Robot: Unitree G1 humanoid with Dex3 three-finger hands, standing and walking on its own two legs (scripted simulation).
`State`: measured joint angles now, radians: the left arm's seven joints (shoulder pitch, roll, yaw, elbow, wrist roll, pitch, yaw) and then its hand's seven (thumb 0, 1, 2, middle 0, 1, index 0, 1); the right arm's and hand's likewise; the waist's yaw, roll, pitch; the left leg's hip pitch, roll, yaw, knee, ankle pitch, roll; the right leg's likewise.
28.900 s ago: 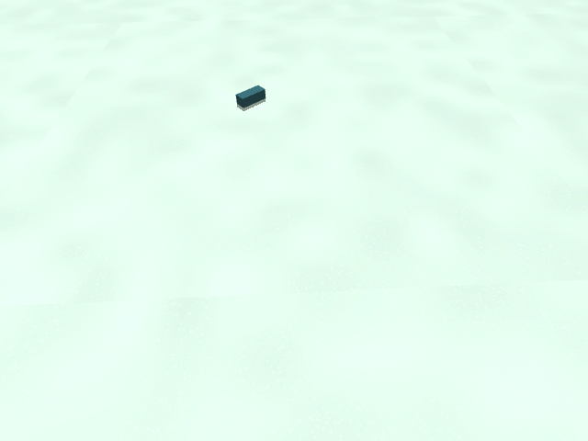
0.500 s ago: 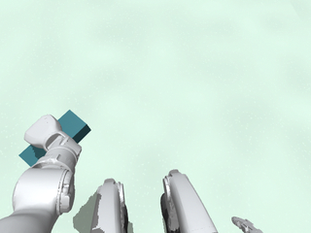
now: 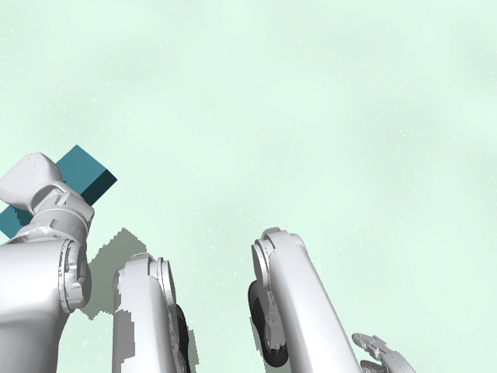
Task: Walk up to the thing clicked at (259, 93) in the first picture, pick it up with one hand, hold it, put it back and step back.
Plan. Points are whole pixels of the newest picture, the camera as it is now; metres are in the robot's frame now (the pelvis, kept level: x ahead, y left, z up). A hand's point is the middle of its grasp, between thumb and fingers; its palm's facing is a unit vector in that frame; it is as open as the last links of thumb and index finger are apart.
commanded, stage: crouch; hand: left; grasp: from above
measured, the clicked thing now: (60, 198) +0.44 +0.27 -0.19
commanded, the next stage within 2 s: lower in 0.70 s
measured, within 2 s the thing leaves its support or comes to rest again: neither
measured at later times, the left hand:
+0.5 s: hand (68, 199) +0.45 +0.27 -0.22, palm faces -0.28 -0.32 -0.90, open 9.8 cm
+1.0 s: hand (73, 199) +0.46 +0.28 -0.26, palm faces -0.30 -0.32 -0.90, open 9.8 cm
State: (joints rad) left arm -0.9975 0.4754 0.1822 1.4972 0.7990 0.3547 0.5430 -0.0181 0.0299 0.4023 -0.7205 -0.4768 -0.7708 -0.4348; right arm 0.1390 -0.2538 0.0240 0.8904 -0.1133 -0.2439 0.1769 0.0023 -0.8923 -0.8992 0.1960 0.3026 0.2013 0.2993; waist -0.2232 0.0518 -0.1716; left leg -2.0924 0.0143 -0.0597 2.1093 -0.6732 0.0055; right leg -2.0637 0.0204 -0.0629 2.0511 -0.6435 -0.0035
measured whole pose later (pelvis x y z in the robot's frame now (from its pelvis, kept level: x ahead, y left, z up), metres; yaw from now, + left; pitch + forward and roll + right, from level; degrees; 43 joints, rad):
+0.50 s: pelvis -0.01 +0.00 -0.07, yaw -1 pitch +36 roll -4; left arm -1.12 0.60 0.27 1.65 0.86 0.29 0.57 -0.02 0.03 0.40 -0.72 -0.48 -0.77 -0.43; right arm 0.17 -0.30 0.04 0.90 -0.16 -0.29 0.24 0.00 -0.91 -0.90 0.19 0.30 0.20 0.30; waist -0.25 0.04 -0.07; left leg -2.27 0.01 -0.07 2.31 -0.67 0.00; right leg -2.24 0.02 -0.07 2.25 -0.64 -0.01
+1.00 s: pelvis +0.00 +0.00 -0.09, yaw -2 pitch +35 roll -6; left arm -1.14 0.68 0.29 1.69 0.89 0.25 0.57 -0.02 0.01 0.42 -0.74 -0.46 -0.79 -0.42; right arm 0.19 -0.33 0.07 0.89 -0.18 -0.32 0.30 0.00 -0.92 -0.91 0.19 0.30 0.20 0.30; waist -0.28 0.03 -0.01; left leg -2.33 0.01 -0.10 2.41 -0.69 0.00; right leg -2.30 0.02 -0.10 2.33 -0.64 0.00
